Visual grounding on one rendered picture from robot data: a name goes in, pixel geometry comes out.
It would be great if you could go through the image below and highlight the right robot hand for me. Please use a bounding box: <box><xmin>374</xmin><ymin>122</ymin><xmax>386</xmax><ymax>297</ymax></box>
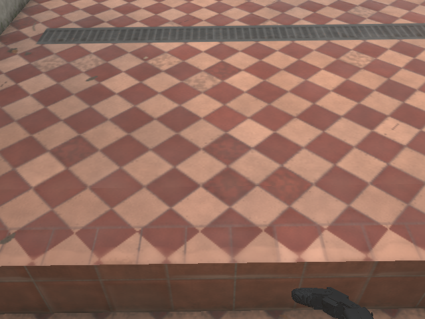
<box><xmin>292</xmin><ymin>287</ymin><xmax>374</xmax><ymax>319</ymax></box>

